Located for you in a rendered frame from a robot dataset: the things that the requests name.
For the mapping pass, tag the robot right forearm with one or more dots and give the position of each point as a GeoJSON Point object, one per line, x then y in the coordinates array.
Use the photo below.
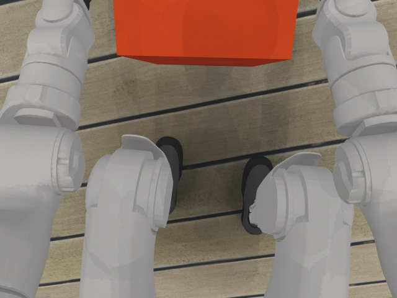
{"type": "Point", "coordinates": [359, 65]}

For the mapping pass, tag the robot left forearm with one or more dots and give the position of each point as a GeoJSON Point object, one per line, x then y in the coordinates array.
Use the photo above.
{"type": "Point", "coordinates": [52, 73]}

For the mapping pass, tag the robot left foot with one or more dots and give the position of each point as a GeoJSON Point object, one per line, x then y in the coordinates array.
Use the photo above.
{"type": "Point", "coordinates": [174, 154]}

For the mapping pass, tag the carton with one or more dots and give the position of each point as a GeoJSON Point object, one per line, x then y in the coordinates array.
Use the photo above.
{"type": "Point", "coordinates": [205, 32]}

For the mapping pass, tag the robot right shin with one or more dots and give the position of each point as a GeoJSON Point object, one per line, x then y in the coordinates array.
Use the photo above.
{"type": "Point", "coordinates": [302, 158]}

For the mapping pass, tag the left robot upper arm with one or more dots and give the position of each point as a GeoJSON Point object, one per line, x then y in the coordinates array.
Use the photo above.
{"type": "Point", "coordinates": [38, 166]}

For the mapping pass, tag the right robot upper arm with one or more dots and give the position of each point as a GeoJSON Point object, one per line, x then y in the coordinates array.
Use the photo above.
{"type": "Point", "coordinates": [365, 174]}

